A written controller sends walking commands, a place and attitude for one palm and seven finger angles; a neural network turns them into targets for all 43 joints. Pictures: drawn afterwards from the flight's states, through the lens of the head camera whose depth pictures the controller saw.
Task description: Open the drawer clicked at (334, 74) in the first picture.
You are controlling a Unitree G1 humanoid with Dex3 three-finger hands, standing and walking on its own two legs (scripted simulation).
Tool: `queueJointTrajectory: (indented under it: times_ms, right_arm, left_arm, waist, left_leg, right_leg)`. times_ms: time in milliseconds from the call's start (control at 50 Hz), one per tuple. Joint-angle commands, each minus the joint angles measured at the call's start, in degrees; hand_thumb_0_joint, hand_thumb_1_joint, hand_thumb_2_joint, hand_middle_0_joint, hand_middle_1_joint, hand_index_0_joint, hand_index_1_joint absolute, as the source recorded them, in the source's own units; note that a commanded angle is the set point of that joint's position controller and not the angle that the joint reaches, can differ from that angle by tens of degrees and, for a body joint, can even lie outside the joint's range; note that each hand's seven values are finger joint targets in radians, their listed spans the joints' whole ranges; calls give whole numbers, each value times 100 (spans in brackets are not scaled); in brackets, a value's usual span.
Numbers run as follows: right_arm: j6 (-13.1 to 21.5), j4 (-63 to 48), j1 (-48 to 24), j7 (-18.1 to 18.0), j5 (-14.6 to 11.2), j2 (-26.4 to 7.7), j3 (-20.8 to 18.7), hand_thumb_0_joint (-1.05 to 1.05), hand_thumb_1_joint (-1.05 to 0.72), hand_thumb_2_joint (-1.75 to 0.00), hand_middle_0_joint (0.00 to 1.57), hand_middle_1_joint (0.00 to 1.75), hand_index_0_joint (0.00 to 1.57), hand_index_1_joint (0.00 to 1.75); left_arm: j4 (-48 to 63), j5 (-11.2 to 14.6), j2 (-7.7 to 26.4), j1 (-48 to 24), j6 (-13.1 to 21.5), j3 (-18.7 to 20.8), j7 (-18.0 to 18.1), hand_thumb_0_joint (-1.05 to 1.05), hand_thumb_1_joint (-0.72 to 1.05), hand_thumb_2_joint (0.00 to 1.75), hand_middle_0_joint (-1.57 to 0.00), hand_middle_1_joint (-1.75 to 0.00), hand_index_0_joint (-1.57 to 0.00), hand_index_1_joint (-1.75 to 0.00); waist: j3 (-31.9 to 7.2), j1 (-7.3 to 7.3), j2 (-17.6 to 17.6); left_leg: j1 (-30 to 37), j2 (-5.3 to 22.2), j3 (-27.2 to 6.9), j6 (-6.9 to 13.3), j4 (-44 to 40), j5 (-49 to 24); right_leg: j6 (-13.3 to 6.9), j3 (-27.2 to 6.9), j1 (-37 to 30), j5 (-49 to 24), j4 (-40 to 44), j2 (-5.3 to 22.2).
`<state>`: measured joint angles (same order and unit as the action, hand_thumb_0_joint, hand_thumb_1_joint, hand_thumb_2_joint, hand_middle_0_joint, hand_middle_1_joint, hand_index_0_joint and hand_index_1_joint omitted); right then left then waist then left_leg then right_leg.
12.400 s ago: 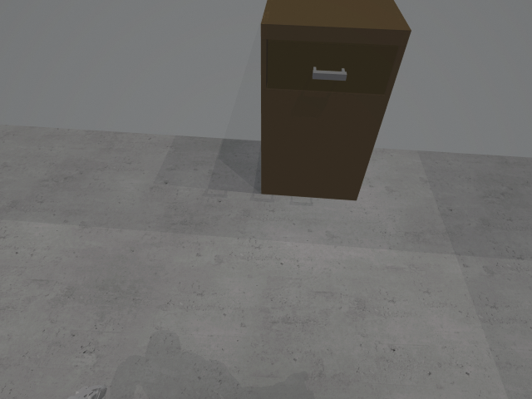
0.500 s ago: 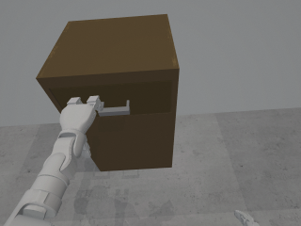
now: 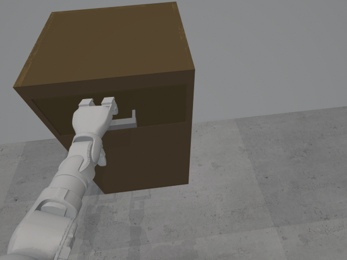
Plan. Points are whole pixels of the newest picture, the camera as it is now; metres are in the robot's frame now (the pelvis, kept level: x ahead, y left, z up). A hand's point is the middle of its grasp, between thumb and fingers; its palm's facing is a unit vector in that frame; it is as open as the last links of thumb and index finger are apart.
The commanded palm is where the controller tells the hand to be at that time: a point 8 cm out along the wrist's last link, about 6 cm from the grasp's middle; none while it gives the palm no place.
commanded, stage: move the hooked fingers above the handle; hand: left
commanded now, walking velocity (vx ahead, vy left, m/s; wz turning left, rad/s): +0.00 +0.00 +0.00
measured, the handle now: (117, 119) +0.54 +0.19 -0.05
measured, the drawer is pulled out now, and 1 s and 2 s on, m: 0.00 0.00 0.00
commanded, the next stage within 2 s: lower the fingers behind the handle in 1.14 s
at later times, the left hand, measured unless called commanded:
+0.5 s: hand (110, 122) +0.47 +0.19 +0.01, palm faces -0.04 -0.01 -1.00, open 13.8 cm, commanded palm +0.46 +0.20 +0.06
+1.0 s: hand (107, 123) +0.47 +0.20 +0.01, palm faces -0.02 -0.02 -1.00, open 13.8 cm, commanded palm +0.45 +0.20 +0.06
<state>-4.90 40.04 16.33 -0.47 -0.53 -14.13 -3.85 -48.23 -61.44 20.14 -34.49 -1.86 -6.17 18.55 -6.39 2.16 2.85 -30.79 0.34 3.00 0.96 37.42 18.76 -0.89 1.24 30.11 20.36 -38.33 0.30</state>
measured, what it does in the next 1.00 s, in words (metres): stands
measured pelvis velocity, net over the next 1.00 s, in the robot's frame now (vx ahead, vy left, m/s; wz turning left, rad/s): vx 0.00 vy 0.01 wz -0.01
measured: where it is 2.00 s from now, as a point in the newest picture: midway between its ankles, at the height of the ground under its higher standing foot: outside the picture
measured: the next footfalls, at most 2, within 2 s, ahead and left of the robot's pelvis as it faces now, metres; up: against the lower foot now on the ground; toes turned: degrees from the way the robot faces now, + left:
none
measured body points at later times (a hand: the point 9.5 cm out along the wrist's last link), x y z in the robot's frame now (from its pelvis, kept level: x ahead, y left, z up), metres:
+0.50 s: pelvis -0.01 +0.00 -0.01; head +0.08 +0.00 +0.43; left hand +0.47 +0.19 +0.06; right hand +0.00 -0.27 -0.14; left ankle -0.01 +0.11 -0.72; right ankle -0.02 -0.11 -0.72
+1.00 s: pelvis +0.00 +0.01 -0.01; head +0.08 +0.00 +0.43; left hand +0.46 +0.19 +0.06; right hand +0.02 -0.26 -0.15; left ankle -0.01 +0.11 -0.72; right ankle -0.02 -0.11 -0.72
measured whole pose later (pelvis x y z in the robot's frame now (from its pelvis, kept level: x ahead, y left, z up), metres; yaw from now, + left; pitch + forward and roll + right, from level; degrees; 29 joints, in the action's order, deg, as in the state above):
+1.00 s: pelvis +0.00 +0.01 -0.01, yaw +0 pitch +17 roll -1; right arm -4.7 41.8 19.3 1.0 0.7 -13.7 -3.7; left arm -62.1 -62.2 20.5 -45.3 -3.4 -5.0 23.6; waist -8.4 5.9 3.1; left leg -39.4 0.9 2.7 1.7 42.7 20.7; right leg -0.2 1.4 37.6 20.9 -41.2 -0.1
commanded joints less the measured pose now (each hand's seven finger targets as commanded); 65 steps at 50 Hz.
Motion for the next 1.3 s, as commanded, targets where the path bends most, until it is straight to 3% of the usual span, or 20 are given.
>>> queueJointTrajectory:
  times_ms: [0, 40, 200, 280, 320, 380, 440, 480, 580, 680, 700, 760, 780, 860, 920, 960, 1080, 1100, 1200, 1280]
  right_arm:
    - [133, -442, 332, -22, 30, -770, -286, 0, -90, -90, 20, 30, 20, 30]
    - [127, -441, 351, -10, 42, -759, -290, 0, -90, -90, 20, 30, 20, 30]
    - [159, -330, 632, -17, 63, -805, -295, 0, -90, -90, 20, 30, 20, 30]
    - [166, -247, 759, -24, 93, -840, -286, 0, -90, -90, 20, 30, 20, 30]
    - [190, -242, 809, 3, 94, -826, -299, 0, -90, -90, 20, 30, 20, 30]
    - [230, -178, 917, 20, 104, -850, -298, 0, -90, -90, 20, 30, 20, 30]
    - [247, -174, 1065, 15, 128, -897, -283, 0, -90, -90, 20, 30, 20, 30]
    - [237, -165, 1107, 25, 154, -896, -299, 0, -90, -90, 20, 30, 20, 30]
    - [196, -183, 1203, 89, 190, -902, -331, 0, -90, -90, 20, 30, 20, 30]
    - [129, -171, 1148, 99, 172, -902, -347, 0, -90, -90, 20, 30, 20, 30]
    - [120, -188, 1157, 96, 151, -907, -343, 0, -90, -90, 20, 30, 20, 30]
    - [105, -187, 1064, 79, 125, -892, -325, 0, -90, -90, 20, 30, 20, 30]
    - [99, -174, 1029, 60, 134, -909, -323, 0, -90, -90, 20, 30, 20, 30]
    - [119, -123, 1006, 62, 118, -877, -318, 0, -90, -90, 20, 30, 20, 30]
    - [121, -130, 989, 66, 140, -867, -324, 0, -90, -90, 20, 30, 20, 30]
    - [107, -124, 950, 56, 126, -867, -291, 0, -90, -90, 20, 30, 20, 30]
    - [62, -231, 883, 48, 129, -850, -273, 0, -90, -90, 20, 30, 20, 30]
    - [70, -258, 872, 52, 120, -836, -268, 0, -90, -90, 20, 30, 20, 30]
    - [75, -311, 889, 20, 126, -839, -282, 0, -90, -90, 20, 30, 20, 30]
    - [103, -255, 895, 2, 133, -827, -274, 0, -90, -90, 20, 30, 20, 30]
  left_arm:
    - [745, -38, 1265, -2509, -59, 505, 431, 0, -50, 30, -30, -120, -30, -120]
    - [599, -50, 1246, -2519, -118, 520, 490, 0, -50, 30, -30, -120, -30, -120]
    - [170, -64, 1181, -3434, -132, 324, 524, 0, -50, 30, -30, -120, -30, -120]
    - [-194, -104, 1448, -3495, -100, 541, 572, 0, -50, 30, -30, -120, -30, -120]
    - [-338, -125, 1220, -3520, -112, 352, 596, 0, -50, 30, -30, -120, -30, -120]
    - [-615, -101, 1150, -3880, -160, 288, 636, 0, -50, 30, -30, -120, -30, -120]
    - [-663, -140, 1639, -4021, -159, 590, 694, 0, -50, 30, -30, -120, -30, -120]
    - [-687, -166, 1627, -4077, -165, 604, 707, 0, -50, 30, -30, -120, -30, -120]
    - [-548, -111, 1611, -3762, -171, 714, 705, 0, -50, 30, -30, -120, -30, -120]
    - [-399, -78, 1403, -3440, -201, 610, 682, 0, -50, 30, -30, -120, -30, -120]
    - [-324, -69, 1526, -3337, -188, 703, 679, 0, -50, 30, -30, -120, -30, -120]
    - [-232, -82, 1400, -3391, -169, 557, 696, 0, -50, 30, -30, -120, -30, -120]
    - [-185, -81, 1544, -3490, -134, 670, 721, 0, -50, 30, -30, -120, -30, -120]
    - [-226, -115, 1202, -3714, -140, 346, 765, 0, -50, 30, -30, -120, -30, -120]
    - [-179, -70, 1158, -3778, -133, 356, 773, 0, -50, 30, -30, -120, -30, -120]
    - [-385, -81, 1093, -3797, -208, 269, 766, 0, -50, 30, -30, -120, -30, -120]
    - [-473, -103, 1206, -3603, -294, 413, 701, 0, -50, 30, -30, -120, -30, -120]
    - [-520, -101, 1005, -3571, -317, 237, 680, 0, -50, 30, -30, -120, -30, -120]
    - [-272, -101, 1237, -3652, -237, 429, 666, 0, -50, 30, -30, -120, -30, -120]
    - [-438, -142, 1232, -3643, -229, 446, 721, 0, -50, 30, -30, -120, -30, -120]
  waist:
    - [-2116, 72, -330]
    - [-2130, 71, -288]
    - [-2223, 365, -251]
    - [-2267, 405, -304]
    - [-2214, 448, -122]
    - [-2106, 619, -308]
    - [-2502, 544, -48]
    - [-2642, 582, -16]
    - [-3067, 431, 142]
    - [-2726, 413, -62]
    - [-2724, 354, -22]
    - [-2386, 403, -94]
    - [-2366, 421, -119]
    - [-2189, 535, 18]
    - [-2468, 515, 85]
    - [-2234, 567, -56]
    - [-2439, 430, -103]
    - [-2305, 466, -40]
    - [-2543, 433, -146]
    - [-2334, 479, -198]
  left_leg:
    - [1040, -192, -92, 152, -60, -2333]
    - [985, -198, -59, 151, -40, -2286]
    - [824, -188, -108, 178, 78, -1965]
    - [576, -198, -107, 181, 198, -1983]
    - [578, -182, -101, 169, 243, -1921]
    - [379, -176, -138, 190, 322, -1744]
    - [305, -194, -127, 196, 419, -1785]
    - [350, -173, -160, 181, 487, -1955]
    - [636, -116, -178, 141, 558, -2549]
    - [671, -60, -167, 146, 426, -2580]
    - [648, -70, -151, 148, 386, -2509]
    - [611, -72, -162, 159, 265, -2217]
    - [637, -61, -178, 158, 257, -2199]
    - [836, -52, -248, 136, 223, -2054]
    - [1045, -63, -257, 134, 270, -2201]
    - [866, -70, -257, 131, 251, -2046]
    - [771, -107, -197, 125, 312, -2324]
    - [762, -97, -193, 127, 296, -2278]
    - [747, -124, -157, 160, 342, -2267]
    - [523, -136, -134, 163, 379, -2118]
  right_leg:
    - [-115, -8, -764, -2434, 227, -249]
    - [-113, -3, -749, -2430, 223, -248]
    - [-91, -32, -435, -2135, 192, -262]
    - [-83, -51, -407, -2243, 116, -265]
    - [-89, -32, -163, -2113, 82, -287]
    - [-73, -18, 32, -1922, 63, -305]
    - [-72, -65, -44, -2014, -57, -304]
    - [-81, -19, 8, -2090, -133, -319]
    - [-94, 29, -130, -2448, -225, -351]
    - [-85, 53, -167, -2425, -78, -356]
    - [-77, 38, -237, -2407, -59, -351]
    - [-84, 49, -158, -2157, 49, -353]
    - [-94, 48, -155, -2092, 61, -338]
    - [-109, 94, 197, -1775, 93, -354]
    - [-106, 73, 152, -1875, 75, -355]
    - [-102, 88, 204, -1792, 83, -350]
    - [-108, 59, -88, -2163, -3, -331]
    - [-104, 73, 6, -2127, 2, -333]
    - [-81, 7, -221, -2279, -5, -320]
    - [-85, 5, -125, -2204, -9, -311]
